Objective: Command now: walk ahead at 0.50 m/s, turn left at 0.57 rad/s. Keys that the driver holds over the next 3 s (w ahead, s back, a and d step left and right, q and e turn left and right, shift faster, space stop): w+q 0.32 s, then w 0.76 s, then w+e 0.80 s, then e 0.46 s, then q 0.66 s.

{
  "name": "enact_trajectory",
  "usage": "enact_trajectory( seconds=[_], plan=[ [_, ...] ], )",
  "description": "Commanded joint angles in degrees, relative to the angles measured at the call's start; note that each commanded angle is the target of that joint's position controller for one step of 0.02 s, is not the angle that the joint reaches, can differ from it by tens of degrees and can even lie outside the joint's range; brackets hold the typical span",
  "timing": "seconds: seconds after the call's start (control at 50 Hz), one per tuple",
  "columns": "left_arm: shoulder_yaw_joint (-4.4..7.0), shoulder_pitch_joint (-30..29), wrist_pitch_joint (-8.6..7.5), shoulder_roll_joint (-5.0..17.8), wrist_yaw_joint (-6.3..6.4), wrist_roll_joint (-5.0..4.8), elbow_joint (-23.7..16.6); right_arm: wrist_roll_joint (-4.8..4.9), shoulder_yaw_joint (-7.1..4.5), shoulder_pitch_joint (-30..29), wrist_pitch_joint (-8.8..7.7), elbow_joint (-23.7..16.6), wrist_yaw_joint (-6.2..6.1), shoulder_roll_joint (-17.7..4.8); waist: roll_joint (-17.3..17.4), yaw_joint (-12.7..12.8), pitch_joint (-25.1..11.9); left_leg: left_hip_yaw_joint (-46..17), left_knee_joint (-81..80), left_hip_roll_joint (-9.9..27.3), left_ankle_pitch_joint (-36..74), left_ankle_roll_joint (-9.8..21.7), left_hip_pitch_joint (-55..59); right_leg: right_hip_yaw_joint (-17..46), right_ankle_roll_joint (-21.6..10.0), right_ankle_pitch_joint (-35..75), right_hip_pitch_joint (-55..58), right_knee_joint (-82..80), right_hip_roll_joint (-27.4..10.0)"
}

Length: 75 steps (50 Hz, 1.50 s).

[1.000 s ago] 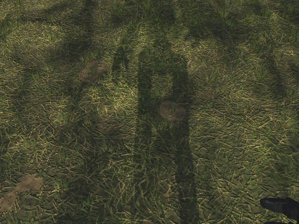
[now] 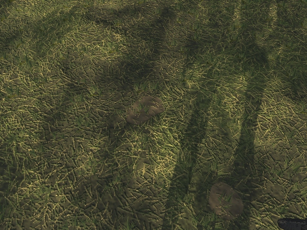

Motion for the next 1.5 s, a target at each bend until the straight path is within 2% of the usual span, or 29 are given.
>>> enact_trajectory(
  seconds=[0.02, 0.06, 0.14, 0.24, 0.32, 0.42, 0.44, 0.46, 0.48, 0.5, 0.54, 0.56, 0.62, 0.72, 0.86, 0.9, 0.94, 0.96, 0.98, 1.0, 1.02, 1.06, 1.14, 1.26, 1.36, 1.42, 1.46, 1.48, 1.5],
  plan=[
    [0.6, -6.2, -4.38, 8.0, -0.89, -1.81, -9.4, -0.28, -3.21, 15.8, -1.57, -0.4, -0.35, -10.7, 4.7, -8.7, -14.6, -38.5, -22.5, 18.2, -11.5, 13.9, 42.9, 10.1, -2.6, 2.1, -39.8, 21.9, 1.9],
    [0.93, -5.7, -4.28, 7.7, 0.1, 0.83, -7.9, -0.77, -2.01, 8.8, -1.95, -1.4, -0.67, -7.0, 0.2, -3.7, -7.8, -27.3, -23.1, 13.3, 0.8, 10.4, 27.7, 10.3, -2.6, 9.4, -32.6, 12.3, -2.1],
    [0.78, -5.0, -2.17, 5.8, 0.02, 1.7, -8.0, -1.1, -2.09, 7.8, -2.4, -1.9, -1.85, -7.5, 1.7, -1.4, -6.5, -20.8, -25.8, 10.4, 12.8, 11.4, 17.5, 9.1, 0.3, 15.1, -27.0, 4.2, -1.7],
    [-0.55, -15.8, -2.42, 2.9, -0.6, 1.38, -10.8, -0.34, -2.48, 12.3, -1.91, 0.2, -3.25, -8.6, 3.1, -5.3, -3.9, -17.0, -25.1, 6.6, 8.7, 7.6, 15.3, 8.7, 1.8, 32.2, -24.8, -16.6, 2.1],
    [-0.44, -21.1, -3.32, 4.1, -1.8, 0.37, -12.5, 0.17, -2.62, 16.0, -1.31, 2.1, -3.59, -8.7, 3.9, -7.1, -2.9, -21.4, -22.1, 8.3, 4.5, 6.7, 18.2, 9.7, 0.8, 34.1, -21.9, -24.7, 4.2],
    [1.0, -12.6, -4.45, 6.8, -2.17, 0.77, -10.2, -0.41, -2.08, 16.1, -0.66, 3.1, -3.68, -6.8, 6.6, -2.5, -5.7, -23.8, -11.9, 9.1, 15.9, 4.1, 24.5, 7.4, -4.1, 26.8, -10.7, -30.2, 5.0],
    [1.74, -5.9, -4.71, 8.8, -1.83, 1.58, -9.2, -0.87, -1.13, 15.8, -0.78, 2.5, -3.4, -4.5, 4.7, 0.7, -12.0, -21.0, -1.4, 6.2, 16.8, 2.4, 21.5, 10.8, -7.3, 27.2, 1.3, -28.6, 0.6],
    [2.97, 1.9, -4.54, 13.4, -1.6, 2.42, -8.1, -0.51, -0.16, 21.3, -1.23, 1.8, -3.43, -1.8, -6.0, 1.0, -21.1, -14.7, 17.2, -0.8, 4.6, -1.9, 5.3, 28.7, -15.1, 22.9, 22.4, -27.9, -10.7],
    [3.2, 6.4, -3.77, 12.5, -2.29, 0.83, -5.2, 0.35, 0.28, 24.7, -1.68, 2.2, -3.58, -2.0, -18.9, 1.0, -23.6, -11.8, 30.9, -4.1, -22.4, -4.2, -8.4, 49.0, -20.1, 7.8, 29.2, -35.8, -17.7],
    [1.85, 4.3, -3.57, 8.3, -2.37, -0.41, -5.7, 0.76, -0.73, 20.1, -1.92, 2.1, -3.48, -6.9, -11.4, 2.2, -15.6, -14.3, 35.5, -0.9, -20.5, -4.0, -14.1, 47.8, -18.1, -1.9, 23.9, -38.5, -16.6],
    [0.67, -1.6, -2.71, 5.5, -2.1, 0.7, -6.4, -0.33, -0.8, 10.5, -2.14, -0.2, -3.28, -7.1, -3.9, 1.2, -4.7, -10.3, 32.8, 3.1, -12.8, -3.9, -14.3, 33.9, -15.5, 6.2, 9.6, -40.8, -12.0],
    [0.15, -3.1, -2.72, 4.3, -1.96, 1.12, -6.3, -0.96, -0.96, 9.6, -2.26, -0.4, -3.08, -6.4, -4.3, -0.3, -3.4, -9.8, 29.0, 5.2, -10.1, -3.9, -12.2, 30.0, -15.0, 11.5, 5.5, -41.9, -10.1],
    [-0.13, -3.3, -3.0, 4.1, -1.84, 0.77, -5.3, -0.78, -0.33, 11.2, -2.13, 0.2, -2.56, -3.3, -6.7, -2.2, -3.9, -7.2, 22.4, 7.0, -7.5, -4.7, -7.6, 22.8, -15.2, 21.3, 1.0, -44.7, -7.3],
    [0.67, -0.9, -2.49, 7.7, -1.28, -0.1, -3.3, -1.21, 1.05, 2.4, -2.8, -2.1, -2.07, -0.8, -4.9, 0.1, -2.6, -4.6, 4.4, 7.2, 5.9, -6.1, -6.5, 14.5, -14.8, 29.4, 0.3, -47.2, -5.9],
    [0.8, 5.4, -0.7, 9.2, -0.97, -0.91, 0.6, -0.27, 0.86, -6.9, -3.62, -4.9, -0.47, -2.1, -5.3, 2.2, -0.8, -3.2, -8.2, 4.5, 9.1, -4.3, -2.7, 12.9, -12.5, 33.1, 7.1, -43.7, -8.9],
    [1.08, 4.7, -0.03, 10.3, -0.65, -0.92, 1.0, -0.45, 0.12, -3.7, -3.8, -4.3, -0.33, -3.7, -5.9, -0.7, -2.7, -1.9, -10.4, 3.0, 6.0, -2.5, 3.3, 12.1, -11.2, 42.7, 9.1, -38.9, -9.2],
    [0.19, 3.8, 0.22, 8.6, -0.32, -0.39, 0.3, -1.05, -2.22, 11.2, -3.62, -0.2, -1.14, -8.3, -4.1, -8.2, -12.6, -2.7, -10.9, 4.0, 7.5, 1.2, 26.4, 7.6, -8.1, 49.5, 2.0, -20.5, -4.5],
    [-1.65, 7.4, -0.6, 3.4, -0.45, 0.75, -1.9, -2.36, -3.49, 19.3, -3.24, 0.7, -1.69, -14.1, 6.7, -9.0, -22.5, -23.5, -9.7, 19.0, 5.8, 8.5, 49.0, 4.0, -4.3, 29.3, -17.9, 1.4, 1.9],
    [-2.31, 9.1, -1.69, 2.1, -0.7, 0.27, -1.3, -1.14, -3.15, 21.3, -2.81, 1.9, -1.5, -12.5, 15.4, -8.6, -27.4, -42.5, -18.1, 24.8, -3.7, 13.7, 54.2, 8.7, -3.1, -3.6, -30.0, 13.8, 7.2],
    [-0.75, 4.8, -2.47, 7.8, -1.13, -1.09, -2.1, -0.75, -1.84, 18.5, -2.74, 1.8, -1.4, -8.9, 9.8, -9.0, -19.3, -38.2, -20.2, 22.7, -9.4, 11.3, 48.4, 11.5, -3.8, -2.5, -35.9, 18.2, 3.6],
    [-0.63, 0.3, -2.82, 8.1, -1.34, -1.68, -3.4, -0.84, -1.25, 14.9, -2.76, 1.4, -1.46, -7.4, 7.0, -8.0, -12.7, -30.6, -21.4, 20.3, -7.8, 9.4, 40.8, 9.9, -4.3, 2.5, -36.8, 17.1, 1.0],
    [-0.36, -1.9, -2.22, 6.9, -1.03, -0.04, -3.4, -1.75, -0.26, 9.3, -3.22, 1.2, -1.04, -4.4, 3.1, -4.4, -5.9, -21.6, -25.5, 15.7, 1.3, 7.6, 27.8, 9.1, -3.7, 9.9, -32.3, 10.5, -2.4],
    [-0.97, -0.3, -0.02, 3.6, -0.96, -0.29, -2.6, -1.79, -0.81, 7.7, -4.74, 2.9, -1.17, -5.2, 3.9, -1.4, -4.2, -12.9, -30.7, 14.8, 9.0, 8.6, 20.0, 9.3, -1.5, 16.3, -28.6, 5.3, -3.5],
    [-1.48, -10.3, -0.34, 2.1, -2.0, -0.34, -5.4, -1.99, -1.22, 10.3, -5.05, 6.1, -2.25, -7.1, 1.7, -4.8, -1.2, -1.1, -32.9, 13.1, 12.9, 5.1, 21.3, 8.5, -2.0, 35.0, -28.3, -13.4, -1.0],
    [-1.86, -17.5, -0.42, 1.7, -3.54, -0.41, -9.3, -1.12, -1.65, 14.7, -3.57, 9.4, -2.71, -8.2, 0.7, -7.3, 0.8, 2.1, -30.1, 16.3, 16.3, 3.8, 32.1, 6.7, -4.3, 32.7, -31.9, -20.6, 0.3],
    [-1.2, -17.0, -0.31, 3.1, -4.53, -0.26, -11.2, -0.78, -2.14, 14.1, -2.0, 9.7, -3.39, -9.7, 2.7, -5.5, -1.2, 4.3, -22.1, 17.3, 36.1, 1.9, 37.3, 2.6, -6.8, 23.3, -28.7, -21.6, 3.2],
    [0.88, -7.0, 0.03, 6.5, -4.36, -0.26, -9.5, -0.84, -2.36, 12.9, -0.84, 9.1, -4.27, -10.7, 3.9, 0.5, -7.9, 7.0, -6.7, 15.7, 52.4, -0.3, 35.5, -0.5, -9.6, 20.9, -14.2, -22.8, 7.7],
    [2.85, 2.7, 0.32, 10.3, -3.52, -0.48, -7.4, -1.14, -1.91, 12.9, -0.81, 8.2, -4.81, -10.0, 1.4, 5.0, -13.2, 7.9, 7.3, 13.4, 45.5, -2.4, 25.8, 4.3, -12.3, 23.5, 2.2, -24.5, 6.6],
    [4.6, 7.4, 0.62, 17.3, -2.65, -0.65, -7.0, -2.8, 0.47, 18.3, -2.29, 5.3, -3.92, -3.4, -11.9, 2.4, -20.5, 7.4, 30.2, 4.6, 7.3, -6.5, -0.7, 32.2, -22.6, 19.3, 26.6, -25.0, -8.7]
  ],
)
Next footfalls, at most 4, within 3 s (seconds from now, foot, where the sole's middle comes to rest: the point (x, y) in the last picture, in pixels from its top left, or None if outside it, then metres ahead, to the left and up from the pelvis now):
0.44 right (187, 226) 0.45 -0.09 -0.75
0.94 left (114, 178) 0.64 0.23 -0.75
1.48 right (153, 117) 0.99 0.07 -0.75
1.94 left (119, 77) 1.27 0.28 -0.75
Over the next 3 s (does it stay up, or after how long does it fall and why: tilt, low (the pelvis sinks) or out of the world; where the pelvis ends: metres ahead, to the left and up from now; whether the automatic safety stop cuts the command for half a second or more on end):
stays up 1.22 0.18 0.03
